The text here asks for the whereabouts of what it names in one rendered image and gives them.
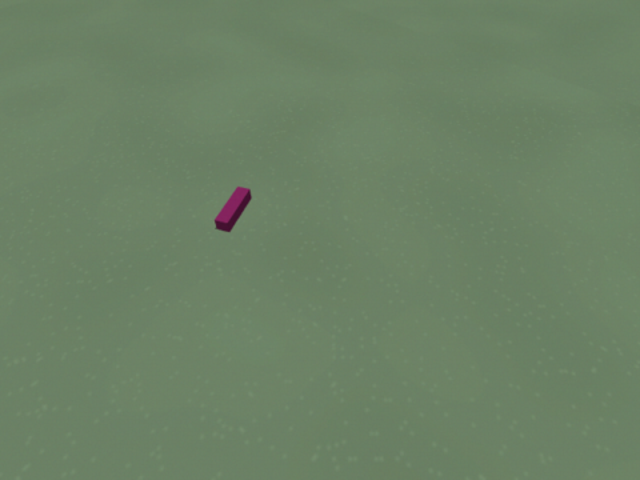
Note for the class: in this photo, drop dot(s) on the carton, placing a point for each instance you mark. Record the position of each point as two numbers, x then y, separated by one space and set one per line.
232 210

